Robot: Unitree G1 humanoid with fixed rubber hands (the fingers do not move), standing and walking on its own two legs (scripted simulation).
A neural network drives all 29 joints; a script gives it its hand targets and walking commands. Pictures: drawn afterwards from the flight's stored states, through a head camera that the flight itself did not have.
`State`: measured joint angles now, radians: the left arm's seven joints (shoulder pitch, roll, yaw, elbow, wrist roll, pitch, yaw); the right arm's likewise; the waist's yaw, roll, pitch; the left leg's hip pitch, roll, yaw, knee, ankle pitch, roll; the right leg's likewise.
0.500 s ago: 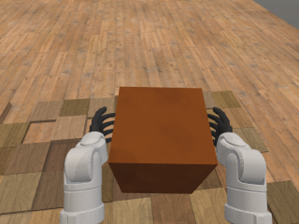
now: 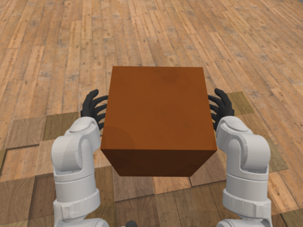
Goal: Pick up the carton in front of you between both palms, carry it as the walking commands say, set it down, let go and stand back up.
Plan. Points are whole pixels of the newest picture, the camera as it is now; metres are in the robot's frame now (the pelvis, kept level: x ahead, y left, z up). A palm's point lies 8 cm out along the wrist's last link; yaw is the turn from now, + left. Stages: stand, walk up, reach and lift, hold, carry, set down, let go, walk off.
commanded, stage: carry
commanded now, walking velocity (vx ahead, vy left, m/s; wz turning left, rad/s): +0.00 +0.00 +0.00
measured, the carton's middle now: (156, 128) +0.37 -0.01 +0.04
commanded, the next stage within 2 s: none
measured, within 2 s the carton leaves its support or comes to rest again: neither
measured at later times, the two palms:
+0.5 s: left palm (92, 63) +0.48 +0.14 +0.17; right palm (214, 63) +0.48 -0.16 +0.16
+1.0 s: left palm (107, 74) +0.48 +0.11 +0.13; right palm (221, 66) +0.50 -0.19 +0.14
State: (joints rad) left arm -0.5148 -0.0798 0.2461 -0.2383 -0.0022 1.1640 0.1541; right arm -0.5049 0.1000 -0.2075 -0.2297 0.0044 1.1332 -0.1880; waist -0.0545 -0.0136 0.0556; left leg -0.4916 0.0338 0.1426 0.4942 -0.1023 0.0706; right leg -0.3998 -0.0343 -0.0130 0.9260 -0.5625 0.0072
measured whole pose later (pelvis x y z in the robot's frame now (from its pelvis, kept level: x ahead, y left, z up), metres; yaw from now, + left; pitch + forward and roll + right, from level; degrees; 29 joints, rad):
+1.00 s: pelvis +0.17 -0.06 +0.01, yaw +2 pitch +3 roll -1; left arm -0.45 -0.09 0.22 -0.11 0.05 1.14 0.12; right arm -0.47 0.11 -0.22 -0.11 -0.06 1.13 -0.15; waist 0.03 0.02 -0.07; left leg -0.23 0.05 0.04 0.49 -0.29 0.00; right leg -0.30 0.07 -0.14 0.56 -0.15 -0.10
